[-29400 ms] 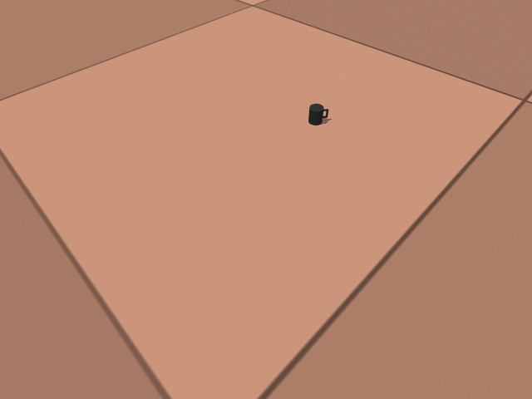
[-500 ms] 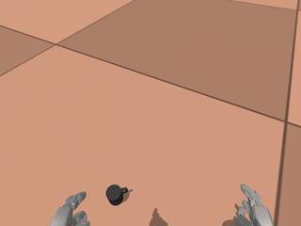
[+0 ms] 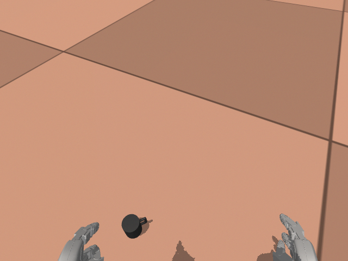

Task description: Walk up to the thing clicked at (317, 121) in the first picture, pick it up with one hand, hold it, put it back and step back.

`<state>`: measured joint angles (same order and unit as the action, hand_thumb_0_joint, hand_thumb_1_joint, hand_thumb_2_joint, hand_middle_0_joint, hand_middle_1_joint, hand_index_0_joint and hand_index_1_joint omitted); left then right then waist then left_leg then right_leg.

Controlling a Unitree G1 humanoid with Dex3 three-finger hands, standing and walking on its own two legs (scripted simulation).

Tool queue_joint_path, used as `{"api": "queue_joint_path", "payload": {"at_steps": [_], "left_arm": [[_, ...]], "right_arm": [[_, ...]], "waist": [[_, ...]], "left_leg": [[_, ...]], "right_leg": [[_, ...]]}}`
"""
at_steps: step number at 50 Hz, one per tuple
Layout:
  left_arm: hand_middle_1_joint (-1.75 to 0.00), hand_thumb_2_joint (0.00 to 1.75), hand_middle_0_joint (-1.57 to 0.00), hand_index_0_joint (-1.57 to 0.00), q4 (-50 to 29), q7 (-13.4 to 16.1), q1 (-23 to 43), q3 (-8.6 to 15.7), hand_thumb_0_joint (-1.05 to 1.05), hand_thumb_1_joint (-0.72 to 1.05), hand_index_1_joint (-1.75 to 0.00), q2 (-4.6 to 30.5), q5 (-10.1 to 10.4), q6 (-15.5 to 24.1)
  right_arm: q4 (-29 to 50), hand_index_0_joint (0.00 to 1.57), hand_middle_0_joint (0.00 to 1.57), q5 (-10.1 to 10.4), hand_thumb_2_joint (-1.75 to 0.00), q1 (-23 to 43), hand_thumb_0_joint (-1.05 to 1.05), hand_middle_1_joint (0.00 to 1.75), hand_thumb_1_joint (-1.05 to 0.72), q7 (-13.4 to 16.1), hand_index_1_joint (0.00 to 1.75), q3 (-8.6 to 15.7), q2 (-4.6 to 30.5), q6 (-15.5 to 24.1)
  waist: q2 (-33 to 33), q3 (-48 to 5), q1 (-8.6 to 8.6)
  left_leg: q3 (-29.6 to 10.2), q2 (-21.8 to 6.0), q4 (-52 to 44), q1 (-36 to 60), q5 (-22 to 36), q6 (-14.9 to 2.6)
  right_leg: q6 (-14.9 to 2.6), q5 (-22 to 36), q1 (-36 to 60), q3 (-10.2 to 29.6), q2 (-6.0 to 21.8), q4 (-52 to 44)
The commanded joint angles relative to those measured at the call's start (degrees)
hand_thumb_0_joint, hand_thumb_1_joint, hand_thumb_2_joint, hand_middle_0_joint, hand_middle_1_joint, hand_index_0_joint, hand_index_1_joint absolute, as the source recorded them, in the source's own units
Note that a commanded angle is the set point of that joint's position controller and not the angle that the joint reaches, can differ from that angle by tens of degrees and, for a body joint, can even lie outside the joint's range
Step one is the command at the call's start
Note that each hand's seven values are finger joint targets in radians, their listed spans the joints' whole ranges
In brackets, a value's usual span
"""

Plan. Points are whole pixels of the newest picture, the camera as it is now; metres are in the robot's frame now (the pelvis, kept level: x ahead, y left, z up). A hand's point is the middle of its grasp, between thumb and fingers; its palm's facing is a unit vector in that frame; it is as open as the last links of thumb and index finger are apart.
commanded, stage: home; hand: left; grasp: from above
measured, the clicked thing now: (135, 224) +0.44 +0.23 -0.66
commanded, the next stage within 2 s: stand in 0.40 s
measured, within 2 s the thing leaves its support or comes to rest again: neither
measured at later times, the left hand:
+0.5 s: hand out of the picture +0.16 +0.18 -0.05, palm faces +0.05 -0.98 -0.19, open 7.4 cm
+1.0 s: hand out of the picture +0.06 +0.25 -0.11, palm faces +0.04 -0.95 -0.32, open 7.4 cm
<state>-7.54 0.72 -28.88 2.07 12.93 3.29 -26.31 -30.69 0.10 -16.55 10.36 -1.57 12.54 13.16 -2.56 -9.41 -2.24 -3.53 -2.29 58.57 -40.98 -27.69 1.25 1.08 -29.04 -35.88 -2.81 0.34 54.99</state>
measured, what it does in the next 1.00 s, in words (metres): stands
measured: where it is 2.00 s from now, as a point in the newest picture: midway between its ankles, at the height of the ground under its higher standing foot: outside the picture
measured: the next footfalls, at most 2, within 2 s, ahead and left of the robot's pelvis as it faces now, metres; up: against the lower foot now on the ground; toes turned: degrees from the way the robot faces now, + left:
none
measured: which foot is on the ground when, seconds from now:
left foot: down 0.00-1.00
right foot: down 0.00-1.00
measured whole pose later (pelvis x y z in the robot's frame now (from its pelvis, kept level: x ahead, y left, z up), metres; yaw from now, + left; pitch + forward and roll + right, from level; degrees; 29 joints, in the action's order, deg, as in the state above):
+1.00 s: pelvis -0.01 +0.01 +0.05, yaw -1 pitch -3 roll +0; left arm 53.0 1.7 -13.7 2.7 16.3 -1.8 -1.7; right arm -56.3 -2.7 -11.3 1.1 2.7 15.8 0.3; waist 0.3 2.6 1.2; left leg -0.1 -0.1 35.7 -15.8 -17.2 -0.5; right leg 2.4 -18.9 -12.5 -0.2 2.7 34.2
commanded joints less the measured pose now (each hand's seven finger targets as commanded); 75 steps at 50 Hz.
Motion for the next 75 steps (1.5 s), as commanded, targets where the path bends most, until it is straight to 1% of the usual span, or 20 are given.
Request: {"api": "queue_joint_path", "payload": {"at_steps": [1,6,10,15,18,24,25,26,27,28,30,35,42,47,50,51,55,59,68,75], "left_arm": [[-0.30,0.90,-0.20,-0.20,-11.4,0.7,1.8,3.3,0.00,0.90,-0.30,5.9,-0.2,3.1],[-0.30,0.90,-0.20,-0.20,-11.4,0.6,0.7,3.5,0.00,0.90,-0.30,5.9,-0.3,3.3],[-0.30,0.90,-0.20,-0.20,-11.2,0.5,1.5,2.8,0.00,0.90,-0.30,5.8,-0.4,3.1],[-0.30,0.90,-0.20,-0.20,-11.1,0.7,0.5,3.6,0.00,0.90,-0.30,5.9,-0.2,3.1],[-0.30,0.90,-0.20,-0.20,-8.8,0.7,0.0,3.7,0.00,0.90,-0.30,6.0,-0.3,3.0],[-0.30,0.90,-0.20,-0.20,-13.4,0.5,2.1,2.9,0.00,0.90,-0.30,5.8,-0.3,3.3],[-0.30,0.90,-0.20,-0.20,6.7,3.1,17.5,3.0,0.00,0.90,-0.30,11.7,-7.1,15.2],[-0.30,0.90,-0.20,-0.20,18.4,3.0,11.6,4.1,0.00,0.90,-0.30,11.7,-7.4,19.0],[-0.30,0.90,-0.20,-0.20,21.4,2.7,10.8,4.0,0.00,0.90,-0.30,12.0,-7.6,20.8],[-0.30,0.90,-0.20,-0.20,22.9,2.3,12.4,3.7,0.00,0.90,-0.30,12.6,-7.5,21.8],[-0.30,0.90,-0.20,-0.20,26.9,1.9,14.7,3.1,0.00,0.90,-0.30,12.5,-6.9,23.4],[-0.30,0.90,-0.20,-0.20,37.6,1.8,17.5,3.5,0.00,0.90,-0.30,12.7,-6.0,25.0],[-0.30,0.90,-0.20,-0.20,49.0,2.0,17.9,3.3,0.00,0.90,-0.30,12.6,-5.6,26.9],[-0.30,0.90,-0.20,-0.20,55.6,1.9,17.2,2.9,0.00,0.90,-0.30,12.6,-5.4,26.6],[-0.30,0.90,-0.20,-0.20,58.7,1.8,17.9,2.7,0.00,0.90,-0.30,12.8,-5.1,26.9],[-0.30,0.90,-0.20,-0.20,59.6,1.7,17.7,2.6,0.00,0.90,-0.30,12.7,-5.1,26.8],[-0.30,0.90,-0.20,-0.20,62.5,1.7,18.5,2.4,0.00,0.90,-0.30,13.2,-5.0,27.2],[-0.30,0.90,-0.20,-0.20,64.8,1.6,18.6,2.1,0.00,0.90,-0.30,13.3,-5.1,27.0],[-0.30,0.90,-0.20,-0.20,67.9,1.4,18.6,1.6,0.00,0.90,-0.30,13.7,-5.1,27.5],[-0.30,0.90,-0.20,-0.20,68.7,1.3,19.9,1.6,0.00,0.90,-0.30,14.9,-5.1,27.5]], "right_arm": [[9.3,0.20,0.20,0.3,-0.90,4.2,0.00,0.30,-0.90,0.8,0.30,2.8,7.0,3.4],[9.2,0.20,0.20,0.2,-0.90,3.8,0.00,0.30,-0.90,0.7,0.30,3.0,7.0,3.4],[8.8,0.20,0.20,0.2,-0.90,4.0,0.00,0.30,-0.90,0.6,0.30,3.1,7.3,3.3],[9.0,0.20,0.20,0.2,-0.90,3.5,0.00,0.30,-0.90,0.6,0.30,3.2,7.3,3.2],[8.7,0.20,0.20,0.2,-0.90,3.8,0.00,0.30,-0.90,0.7,0.30,3.2,7.5,3.1],[9.7,0.20,0.20,0.2,-0.90,4.0,0.00,0.30,-0.90,0.4,0.30,3.1,7.0,3.0],[-5.4,0.20,0.20,-6.8,-0.90,7.6,0.00,0.30,-0.90,-3.0,0.30,4.9,13.4,-3.0],[-5.4,0.20,0.20,-6.6,-0.90,7.5,0.00,0.30,-0.90,-4.5,0.30,5.9,13.3,-5.2],[-4.8,0.20,0.20,-6.6,-0.90,7.5,0.00,0.30,-0.90,-5.6,0.30,5.8,13.5,-6.2],[-4.9,0.20,0.20,-6.6,-0.90,6.1,0.00,0.30,-0.90,-6.3,0.30,6.0,13.8,-7.0],[-7.1,0.20,0.20,-4.2,-0.90,6.6,0.00,0.30,-0.90,-8.1,0.30,5.5,12.1,-7.4],[-11.2,0.20,0.20,-2.9,-0.90,8.8,0.00,0.30,-0.90,-9.6,0.30,6.7,12.1,-9.1],[-16.8,0.20,0.20,-2.9,-0.90,8.2,0.00,0.30,-0.90,-9.0,0.30,6.7,12.6,-10.2],[-20.5,0.20,0.20,-2.6,-0.90,9.0,0.00,0.30,-0.90,-8.7,0.30,6.7,13.9,-11.1],[-22.8,0.20,0.20,-2.3,-0.90,8.1,0.00,0.30,-0.90,-8.4,0.30,6.4,13.9,-11.3],[-23.5,0.20,0.20,-2.3,-0.90,8.3,0.00,0.30,-0.90,-8.4,0.30,6.5,14.3,-11.4],[-25.4,0.20,0.20,-1.9,-0.90,8.3,0.00,0.30,-0.90,-8.3,0.30,6.3,14.0,-11.3],[-27.0,0.20,0.20,-1.8,-0.90,8.7,0.00,0.30,-0.90,-8.4,0.30,6.2,14.6,-11.5],[-28.9,0.20,0.20,-1.5,-0.90,9.9,0.00,0.30,-0.90,-8.9,0.30,5.9,14.5,-11.8],[-29.6,0.20,0.20,-1.4,-0.90,10.4,0.00,0.30,-0.90,-9.2,0.30,5.7,15.3,-12.1]], "waist": [[0.1,-3.1,-0.07],[0.2,-5.2,-0.10],[-1.4,-3.6,-0.44],[-0.4,-5.7,-0.20],[0.8,-3.1,-0.23],[-1.2,-5.8,-0.05],[2.9,8.8,4.71],[4.4,3.6,4.35],[5.4,2.7,3.78],[3.5,3.5,2.48],[1.0,2.2,3.27],[5.2,2.8,3.55],[2.2,5.9,3.43],[0.0,10.6,3.51],[0.8,10.7,3.04],[0.1,11.6,3.15],[1.6,10.0,2.88],[0.4,11.9,2.96],[2.9,12.6,2.92],[2.0,12.7,2.64]], "left_leg": [[1.7,1.8,-8.8,6.9,11.9,-1.77],[1.8,1.9,-8.1,7.9,14.2,-1.78],[1.3,1.6,-9.4,8.0,11.7,-1.60],[1.5,1.6,-8.3,8.7,15.6,-1.64],[1.4,1.6,-8.7,7.5,13.8,-1.80],[1.5,1.8,-8.6,8.4,14.5,-1.67],[-0.1,-0.6,-13.4,8.5,24.7,-4.43],[1.5,-0.2,-13.4,13.0,25.1,-4.87],[1.1,-0.3,-13.4,15.3,26.0,-5.28],[-0.1,-0.2,-14.5,14.7,23.1,-5.22],[-0.5,0.3,-17.4,18.4,18.9,-5.18],[0.4,1.0,-19.2,21.1,13.5,-4.72],[-1.9,-1.3,-25.4,25.4,21.1,-4.75],[-4.1,-2.5,-33.1,24.8,12.7,-4.22],[-3.8,-2.8,-35.2,27.3,16.0,-3.61],[-4.2,-2.9,-36.9,27.1,13.1,-3.52],[-3.3,-3.0,-37.7,30.4,19.7,-3.13],[-3.8,-3.3,-41.1,30.2,13.5,-2.89],[-2.4,-2.9,-40.9,33.1,16.5,-2.49],[-2.6,-3.2,-42.0,32.0,13.9,-2.52]], "right_leg": [[-0.57,12.3,0.1,-1.0,-1.5,-9.5],[-0.46,14.8,1.0,-0.7,-1.3,-9.2],[-0.77,11.9,-0.2,-1.1,-1.6,-9.0],[-0.69,15.6,1.2,-0.9,-1.5,-8.7],[-0.57,14.1,0.5,-1.1,-1.6,-9.1],[-0.67,14.9,1.2,-1.0,-1.4,-8.9],[-3.70,16.6,10.8,4.0,2.9,-11.1],[-5.44,16.9,12.3,6.7,3.3,-12.1],[-5.93,18.9,11.7,7.2,3.5,-11.8],[-5.57,17.6,10.9,7.1,2.9,-12.3],[-4.51,16.8,14.1,6.9,4.1,-12.5],[-3.89,13.1,15.3,8.6,5.7,-19.6],[-2.72,20.9,19.9,6.4,5.0,-22.3],[-2.57,15.8,22.2,5.9,4.5,-27.7],[-2.33,18.0,24.5,6.2,5.0,-29.8],[-2.05,16.4,24.4,5.8,4.6,-30.6],[-1.80,19.8,27.4,6.0,5.5,-32.6],[-1.44,17.6,27.5,5.5,5.2,-34.2],[-1.24,17.2,26.7,6.6,6.1,-38.2],[-1.26,15.4,27.1,6.6,6.1,-38.7]]}}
